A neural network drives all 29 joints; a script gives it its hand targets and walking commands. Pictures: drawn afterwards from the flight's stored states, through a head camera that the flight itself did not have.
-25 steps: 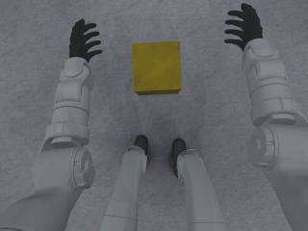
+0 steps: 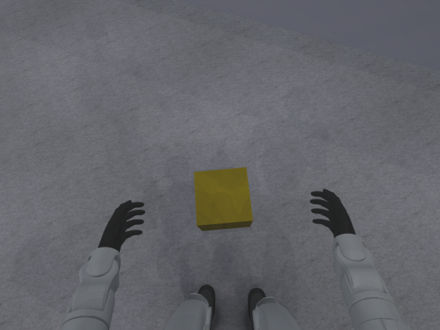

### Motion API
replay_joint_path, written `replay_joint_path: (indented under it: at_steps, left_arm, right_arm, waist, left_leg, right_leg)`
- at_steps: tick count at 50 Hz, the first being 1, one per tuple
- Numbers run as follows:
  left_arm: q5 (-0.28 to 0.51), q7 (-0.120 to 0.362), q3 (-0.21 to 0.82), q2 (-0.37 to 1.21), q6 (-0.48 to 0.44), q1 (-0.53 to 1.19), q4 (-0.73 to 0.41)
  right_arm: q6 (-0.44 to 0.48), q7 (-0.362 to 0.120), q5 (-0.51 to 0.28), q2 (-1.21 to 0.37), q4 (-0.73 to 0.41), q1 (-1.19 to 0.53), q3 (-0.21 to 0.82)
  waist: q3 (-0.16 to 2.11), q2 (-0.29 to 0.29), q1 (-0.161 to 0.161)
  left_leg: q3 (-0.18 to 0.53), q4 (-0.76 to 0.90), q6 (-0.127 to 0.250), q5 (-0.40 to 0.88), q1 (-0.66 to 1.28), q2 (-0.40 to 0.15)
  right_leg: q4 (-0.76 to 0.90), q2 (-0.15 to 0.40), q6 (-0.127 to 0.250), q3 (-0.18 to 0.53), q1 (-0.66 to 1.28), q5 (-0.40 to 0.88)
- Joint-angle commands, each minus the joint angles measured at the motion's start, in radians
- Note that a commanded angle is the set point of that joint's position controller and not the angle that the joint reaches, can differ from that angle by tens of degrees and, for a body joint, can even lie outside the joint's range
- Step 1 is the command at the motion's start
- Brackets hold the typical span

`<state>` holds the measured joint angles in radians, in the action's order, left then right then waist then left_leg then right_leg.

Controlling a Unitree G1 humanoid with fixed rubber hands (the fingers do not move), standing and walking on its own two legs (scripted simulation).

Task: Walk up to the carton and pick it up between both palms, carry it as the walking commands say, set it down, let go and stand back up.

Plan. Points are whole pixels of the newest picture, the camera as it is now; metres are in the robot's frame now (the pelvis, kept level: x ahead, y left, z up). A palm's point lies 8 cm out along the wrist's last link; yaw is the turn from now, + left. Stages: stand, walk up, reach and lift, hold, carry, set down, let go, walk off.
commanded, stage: let go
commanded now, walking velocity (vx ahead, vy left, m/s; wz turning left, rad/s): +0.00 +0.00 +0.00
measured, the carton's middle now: (223, 200) +0.46 +0.04 -0.65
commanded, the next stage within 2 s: stand in 0.72 s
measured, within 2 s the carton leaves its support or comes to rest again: neither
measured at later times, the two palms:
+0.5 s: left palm (91, 309) +0.15 +0.22 -0.04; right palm (396, 318) +0.16 -0.23 -0.03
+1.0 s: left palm out of the picture +0.11 +0.27 -0.08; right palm out of the picture +0.12 -0.24 -0.07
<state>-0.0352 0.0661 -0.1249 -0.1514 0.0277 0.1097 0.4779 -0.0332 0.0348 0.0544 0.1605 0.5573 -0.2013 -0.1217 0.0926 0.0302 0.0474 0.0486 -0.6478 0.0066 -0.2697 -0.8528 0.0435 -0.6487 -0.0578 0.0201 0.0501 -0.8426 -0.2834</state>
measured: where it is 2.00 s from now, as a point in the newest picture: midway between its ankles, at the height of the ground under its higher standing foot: (231, 327)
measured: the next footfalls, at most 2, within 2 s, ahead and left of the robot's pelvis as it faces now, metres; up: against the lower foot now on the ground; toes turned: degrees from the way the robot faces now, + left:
none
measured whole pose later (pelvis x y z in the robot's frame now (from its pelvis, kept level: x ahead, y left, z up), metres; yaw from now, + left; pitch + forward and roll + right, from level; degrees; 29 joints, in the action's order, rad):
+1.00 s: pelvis +0.03 +0.01 +0.02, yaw +1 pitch +1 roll +0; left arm -0.04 -0.01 -0.02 -0.25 -0.07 -0.36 0.75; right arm 0.07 0.00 0.03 0.21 0.80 0.36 -0.04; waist 0.18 -0.04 0.01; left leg 0.07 -0.53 0.04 -0.34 -0.21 0.07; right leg -0.52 -0.03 0.01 0.04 -0.19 -0.35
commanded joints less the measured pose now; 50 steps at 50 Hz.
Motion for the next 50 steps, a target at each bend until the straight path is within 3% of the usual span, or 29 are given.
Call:
replay_joint_path:
  at_steps: [1,3,6,9,13,16,19,22,27,35,36,37,38,42,46,50]
  left_arm:
    - [0.011,0.004,-0.006,-0.099,-0.047,-0.124,-0.112]
    - [0.023,0.004,0.020,-0.100,-0.056,-0.188,-0.137]
    - [0.018,-0.001,0.038,-0.105,-0.061,-0.307,-0.153]
    - [0.021,0.000,0.049,-0.125,-0.058,-0.341,-0.182]
    - [0.022,0.008,0.045,-0.144,-0.027,-0.333,-0.210]
    - [0.031,0.012,0.058,-0.154,0.003,-0.282,-0.216]
    - [0.025,0.013,0.050,-0.167,0.043,-0.256,-0.220]
    - [0.010,0.013,0.044,-0.180,0.077,-0.261,-0.220]
    - [0.000,0.009,0.050,-0.173,0.123,-0.287,-0.195]
    - [-0.016,-0.029,0.061,-0.162,0.186,-0.220,-0.210]
    - [-0.003,-0.055,0.060,-0.210,0.072,-0.291,0.023]
    - [-0.016,-0.070,0.054,-0.251,0.000,-0.361,0.000]
    - [-0.027,-0.080,0.055,-0.223,-0.045,-0.373,0.039]
    - [-0.011,-0.076,0.075,-0.187,-0.122,-0.310,0.091]
    - [0.000,-0.078,0.069,-0.220,-0.132,-0.392,0.152]
    - [0.002,-0.084,0.080,-0.214,-0.121,-0.451,0.206]
  right_arm:
    - [0.045,-0.009,0.002,0.076,-0.148,0.084,-0.015]
    - [0.048,-0.012,0.002,0.089,-0.159,0.163,-0.028]
    - [0.054,-0.029,-0.008,0.098,-0.170,0.275,-0.009]
    - [0.048,-0.044,-0.026,0.096,-0.203,0.329,0.019]
    - [0.027,-0.059,-0.041,0.120,-0.252,0.357,0.051]
    - [-0.002,-0.074,-0.058,0.122,-0.250,0.355,0.064]
    - [-0.045,-0.091,-0.066,0.120,-0.236,0.341,0.069]
    - [-0.080,-0.102,-0.057,0.124,-0.242,0.343,0.059]
    - [-0.111,-0.108,-0.054,0.130,-0.237,0.345,0.061]
    - [-0.099,-0.091,-0.031,0.155,-0.237,0.309,0.034]
    - [-0.036,-0.049,0.007,0.192,-0.025,0.441,0.023]
    - [0.016,-0.036,0.008,0.233,-0.035,0.522,0.027]
    - [0.056,-0.029,0.009,0.227,-0.010,0.471,0.027]
    - [0.130,-0.041,-0.014,0.174,0.062,0.433,0.047]
    - [0.141,-0.037,-0.025,0.174,0.118,0.480,0.047]
    - [0.129,-0.029,-0.024,0.167,0.170,0.539,0.059]
  waist:
    - [0.561,-0.084,-0.015]
    - [0.492,-0.083,-0.030]
    - [0.386,-0.074,-0.024]
    - [0.267,-0.075,-0.020]
    - [0.087,-0.075,-0.026]
    - [-0.049,-0.057,-0.053]
    - [-0.158,-0.024,-0.048]
    - [-0.192,-0.002,-0.057]
    - [-0.221,0.030,-0.041]
    - [-0.188,0.004,-0.035]
    - [-0.077,-0.131,-0.065]
    - [-0.112,-0.168,-0.049]
    - [-0.092,-0.131,-0.033]
    - [0.008,-0.024,-0.041]
    - [0.024,-0.011,-0.029]
    - [-0.059,0.001,-0.030]
  left_leg:
    - [0.039,0.028,-0.020,0.659,0.487,-0.037]
    - [0.031,0.083,-0.014,0.595,0.470,-0.043]
    - [0.024,0.112,-0.017,0.547,0.555,-0.042]
    - [0.004,0.158,-0.018,0.382,0.542,-0.037]
    - [-0.018,0.205,-0.018,0.199,0.611,-0.025]
    - [-0.021,0.220,-0.012,0.117,0.675,-0.021]
    - [-0.029,0.240,-0.008,0.034,0.704,-0.015]
    - [-0.024,0.248,-0.003,0.022,0.743,-0.017]
    - [-0.023,0.257,-0.008,0.037,0.753,-0.011]
    - [0.011,0.256,-0.022,0.047,0.762,-0.032]
    - [0.090,0.248,-0.011,0.061,0.643,-0.077]
    - [0.103,0.244,-0.009,-0.046,0.608,-0.097]
    - [0.103,0.251,-0.007,-0.017,0.620,-0.113]
    - [0.148,0.236,0.022,0.125,0.559,-0.129]
    - [0.160,0.204,0.045,0.314,0.579,-0.122]
    - [0.167,0.208,0.048,0.315,0.555,-0.115]
  right_leg:
    - [0.035,0.043,-0.036,0.037,0.511,0.655]
    - [0.051,0.047,-0.042,0.037,0.608,0.657]
    - [0.112,0.050,-0.033,0.028,0.648,0.571]
    - [0.159,0.064,-0.030,0.022,0.720,0.505]
    - [0.251,0.072,-0.024,0.011,0.703,0.296]
    - [0.313,0.072,-0.021,0.001,0.657,0.150]
    - [0.348,0.068,-0.020,-0.006,0.667,0.047]
    - [0.352,0.065,-0.024,-0.012,0.683,0.035]
    - [0.324,0.055,-0.028,-0.030,0.716,0.056]
    - [0.255,0.048,-0.022,-0.040,0.750,0.068]
    - [0.263,0.095,-0.015,0.009,0.716,0.004]
    - [0.285,0.118,-0.015,0.048,0.657,-0.125]
    - [0.269,0.134,-0.006,0.064,0.659,-0.083]
    - [0.203,0.163,0.006,0.115,0.684,0.109]
    - [0.191,0.156,0.003,0.110,0.668,0.209]
    - [0.193,0.147,0.006,0.098,0.603,0.175]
